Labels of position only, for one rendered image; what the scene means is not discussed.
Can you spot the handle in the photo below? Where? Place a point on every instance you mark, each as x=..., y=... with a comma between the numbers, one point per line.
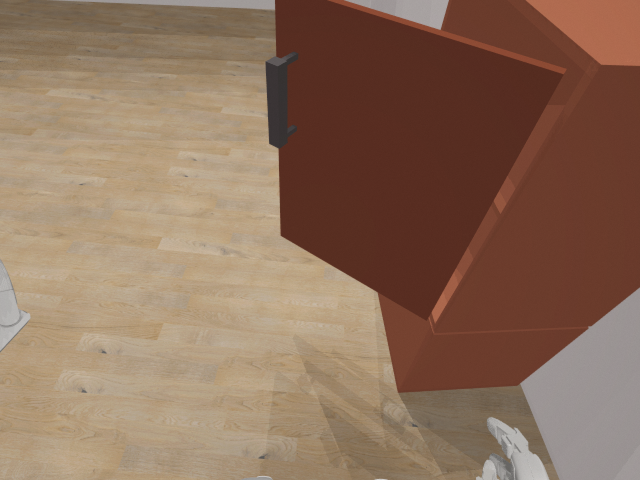
x=276, y=81

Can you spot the left robot hand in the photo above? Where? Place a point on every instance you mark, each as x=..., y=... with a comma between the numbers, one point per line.
x=12, y=319

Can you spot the cupboard door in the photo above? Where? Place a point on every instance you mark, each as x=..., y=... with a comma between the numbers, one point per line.
x=405, y=135

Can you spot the right robot hand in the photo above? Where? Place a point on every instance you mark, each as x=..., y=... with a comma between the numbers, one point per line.
x=524, y=465

